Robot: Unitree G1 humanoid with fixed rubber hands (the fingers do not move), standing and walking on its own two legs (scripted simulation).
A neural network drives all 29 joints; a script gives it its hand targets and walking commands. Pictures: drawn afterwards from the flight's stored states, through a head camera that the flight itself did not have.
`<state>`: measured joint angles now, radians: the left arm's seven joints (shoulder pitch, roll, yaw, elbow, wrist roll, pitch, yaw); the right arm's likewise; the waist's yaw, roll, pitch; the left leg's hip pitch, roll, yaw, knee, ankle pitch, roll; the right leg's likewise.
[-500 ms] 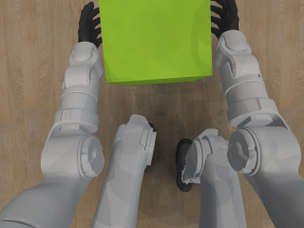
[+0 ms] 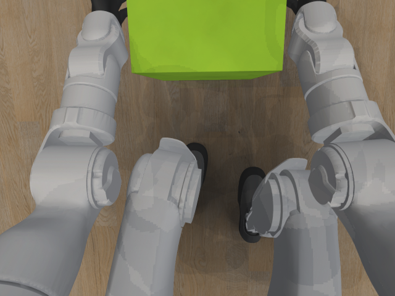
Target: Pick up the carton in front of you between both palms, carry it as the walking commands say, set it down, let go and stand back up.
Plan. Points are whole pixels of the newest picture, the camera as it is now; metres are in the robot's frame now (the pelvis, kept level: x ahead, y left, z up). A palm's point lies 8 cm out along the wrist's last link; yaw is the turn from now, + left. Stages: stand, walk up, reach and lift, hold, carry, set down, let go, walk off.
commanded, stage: set down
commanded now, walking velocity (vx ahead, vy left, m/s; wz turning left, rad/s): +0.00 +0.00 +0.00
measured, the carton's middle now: (206, 19) +0.54 +0.10 -0.23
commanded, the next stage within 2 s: none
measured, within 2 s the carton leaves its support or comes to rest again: rests again in 0.22 s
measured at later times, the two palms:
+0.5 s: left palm (109, 30) +0.48 +0.25 -0.17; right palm (300, 14) +0.55 -0.05 -0.17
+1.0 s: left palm (105, 46) +0.46 +0.27 -0.20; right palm (313, 23) +0.54 -0.07 -0.19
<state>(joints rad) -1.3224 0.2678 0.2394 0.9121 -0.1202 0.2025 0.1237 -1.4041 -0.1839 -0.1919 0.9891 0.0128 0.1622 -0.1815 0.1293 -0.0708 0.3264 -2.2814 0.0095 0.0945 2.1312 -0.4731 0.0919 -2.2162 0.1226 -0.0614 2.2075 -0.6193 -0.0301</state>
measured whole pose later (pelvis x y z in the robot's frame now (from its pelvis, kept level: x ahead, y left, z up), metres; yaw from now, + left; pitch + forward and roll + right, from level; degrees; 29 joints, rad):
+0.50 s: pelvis +0.00 -0.02 -0.01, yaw +0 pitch +34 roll +2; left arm -1.34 0.29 0.36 1.04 -0.02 0.17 0.00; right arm -1.48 -0.18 -0.18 1.12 -0.04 0.15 -0.14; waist 0.15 -0.06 0.37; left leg -2.28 0.02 0.08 2.16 -0.47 0.05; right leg -2.24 0.13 -0.09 2.24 -0.59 -0.08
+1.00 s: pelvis -0.01 +0.00 -0.01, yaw +0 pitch +32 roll +0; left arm -1.35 0.36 0.32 1.21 -0.14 0.00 0.05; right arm -1.48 -0.29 -0.01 1.15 0.12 0.09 -0.12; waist 0.12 -0.03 0.45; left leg -2.26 0.02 0.09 2.17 -0.47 0.08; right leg -2.20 0.13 -0.07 2.25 -0.61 -0.04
